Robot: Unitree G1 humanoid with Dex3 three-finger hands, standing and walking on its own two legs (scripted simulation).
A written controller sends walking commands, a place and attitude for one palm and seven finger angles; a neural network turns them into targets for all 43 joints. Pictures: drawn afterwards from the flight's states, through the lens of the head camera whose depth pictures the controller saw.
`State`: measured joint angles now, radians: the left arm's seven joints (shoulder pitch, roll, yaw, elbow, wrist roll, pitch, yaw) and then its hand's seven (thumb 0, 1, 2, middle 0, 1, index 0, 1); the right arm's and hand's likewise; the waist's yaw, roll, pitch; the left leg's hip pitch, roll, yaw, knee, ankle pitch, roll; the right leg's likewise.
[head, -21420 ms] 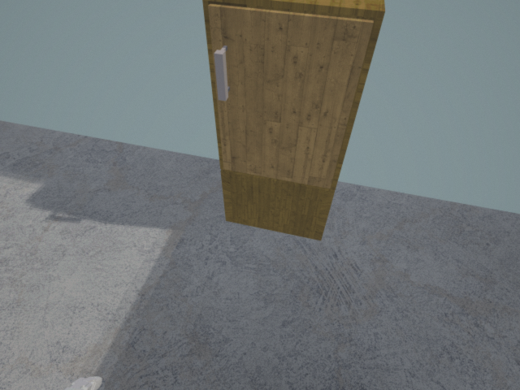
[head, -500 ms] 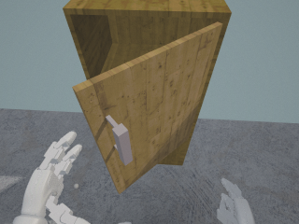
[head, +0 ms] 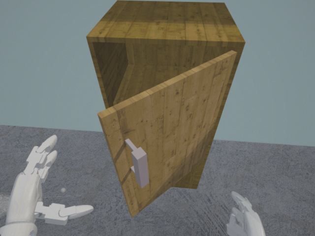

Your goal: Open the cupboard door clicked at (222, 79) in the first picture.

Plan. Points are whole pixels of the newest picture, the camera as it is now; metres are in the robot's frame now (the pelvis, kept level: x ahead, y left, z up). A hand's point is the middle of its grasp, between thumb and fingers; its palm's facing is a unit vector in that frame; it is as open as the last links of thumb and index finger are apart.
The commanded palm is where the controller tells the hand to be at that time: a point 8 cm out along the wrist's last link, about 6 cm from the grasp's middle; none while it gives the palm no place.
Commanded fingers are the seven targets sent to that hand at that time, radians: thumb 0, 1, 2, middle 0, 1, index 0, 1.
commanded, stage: draw the hand back to the body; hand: left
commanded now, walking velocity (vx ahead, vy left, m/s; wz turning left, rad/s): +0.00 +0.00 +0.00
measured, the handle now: (136, 163) +0.29 +0.10 +0.05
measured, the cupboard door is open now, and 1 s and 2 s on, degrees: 43 43 43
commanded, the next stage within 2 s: step back with the hand held close in 0.86 s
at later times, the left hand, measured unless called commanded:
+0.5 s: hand (37, 156) +0.20 +0.25 +0.18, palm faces +0.45 -0.80 -0.40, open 8.9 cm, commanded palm +0.15 +0.29 +0.19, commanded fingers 0.00 0.90 0.90 -0.20 -0.30 -0.20 -0.30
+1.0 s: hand (44, 160) +0.20 +0.23 +0.18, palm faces +0.44 -0.80 -0.40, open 7.4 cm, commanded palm +0.15 +0.27 +0.20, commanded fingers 0.00 0.90 0.90 -0.20 -0.30 -0.20 -0.30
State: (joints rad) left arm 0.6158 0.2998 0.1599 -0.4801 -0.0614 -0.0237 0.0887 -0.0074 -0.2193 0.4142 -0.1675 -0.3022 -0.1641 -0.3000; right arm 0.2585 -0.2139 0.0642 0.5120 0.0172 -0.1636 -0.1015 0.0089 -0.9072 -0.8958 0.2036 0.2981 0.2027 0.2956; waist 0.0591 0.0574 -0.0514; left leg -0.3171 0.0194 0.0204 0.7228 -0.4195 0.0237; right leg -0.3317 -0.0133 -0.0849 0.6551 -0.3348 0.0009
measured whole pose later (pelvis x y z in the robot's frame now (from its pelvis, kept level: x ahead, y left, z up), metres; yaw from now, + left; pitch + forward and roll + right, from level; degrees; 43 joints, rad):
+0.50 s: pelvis +0.01 -0.01 +0.02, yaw -1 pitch -4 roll -1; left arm 0.47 0.34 0.33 -0.42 -0.05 -0.06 0.12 0.01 0.63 0.78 -0.20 -0.30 -0.20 -0.30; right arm 0.19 -0.23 0.04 0.62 -0.01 -0.13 -0.07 0.01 -0.91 -0.90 0.20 0.30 0.20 0.30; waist 0.08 0.06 0.02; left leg -0.06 0.02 0.05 0.43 -0.30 0.01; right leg -0.10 0.00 -0.06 0.40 -0.23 0.00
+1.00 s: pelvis +0.00 -0.02 +0.02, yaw -1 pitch -5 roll -1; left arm 0.45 0.33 0.33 -0.38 -0.06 -0.08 0.11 0.02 0.89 0.89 -0.21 -0.30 -0.21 -0.30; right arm 0.19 -0.23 0.02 0.66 0.00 -0.13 -0.07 0.01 -0.91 -0.90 0.20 0.30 0.20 0.30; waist 0.07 0.07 0.04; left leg -0.04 0.04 0.04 0.40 -0.27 -0.01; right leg -0.08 0.02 -0.07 0.37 -0.20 -0.03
